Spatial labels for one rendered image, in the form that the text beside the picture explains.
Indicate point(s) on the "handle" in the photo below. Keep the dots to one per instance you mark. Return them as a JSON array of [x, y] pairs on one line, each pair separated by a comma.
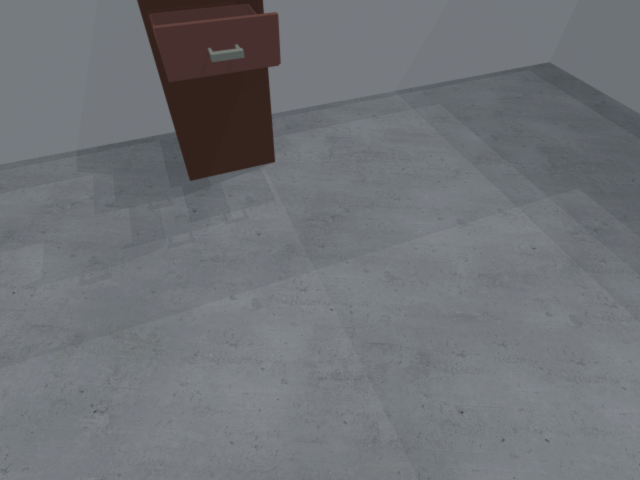
[[226, 54]]

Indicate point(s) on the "cabinet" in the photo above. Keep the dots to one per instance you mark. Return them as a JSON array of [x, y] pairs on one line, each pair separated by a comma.
[[223, 122]]

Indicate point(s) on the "drawer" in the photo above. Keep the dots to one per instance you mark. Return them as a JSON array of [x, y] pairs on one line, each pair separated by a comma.
[[183, 38]]

